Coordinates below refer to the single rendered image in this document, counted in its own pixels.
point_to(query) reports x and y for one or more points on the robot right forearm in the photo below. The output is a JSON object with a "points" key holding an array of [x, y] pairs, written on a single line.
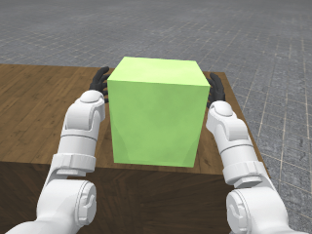
{"points": [[241, 166]]}

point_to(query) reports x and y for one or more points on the carton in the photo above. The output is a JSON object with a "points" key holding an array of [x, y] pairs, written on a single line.
{"points": [[157, 108]]}

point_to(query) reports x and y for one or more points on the left robot upper arm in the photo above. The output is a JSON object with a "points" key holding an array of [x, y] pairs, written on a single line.
{"points": [[65, 206]]}

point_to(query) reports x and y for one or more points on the pedestal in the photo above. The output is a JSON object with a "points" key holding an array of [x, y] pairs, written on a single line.
{"points": [[131, 198]]}

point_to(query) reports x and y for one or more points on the robot left hand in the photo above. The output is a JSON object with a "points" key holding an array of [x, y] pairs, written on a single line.
{"points": [[97, 83]]}

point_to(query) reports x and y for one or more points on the robot left forearm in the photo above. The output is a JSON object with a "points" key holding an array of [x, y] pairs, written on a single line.
{"points": [[78, 139]]}

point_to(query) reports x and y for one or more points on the right robot upper arm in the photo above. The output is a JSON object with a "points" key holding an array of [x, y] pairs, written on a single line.
{"points": [[257, 210]]}

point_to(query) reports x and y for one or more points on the robot right hand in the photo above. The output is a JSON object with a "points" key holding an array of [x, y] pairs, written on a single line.
{"points": [[217, 90]]}

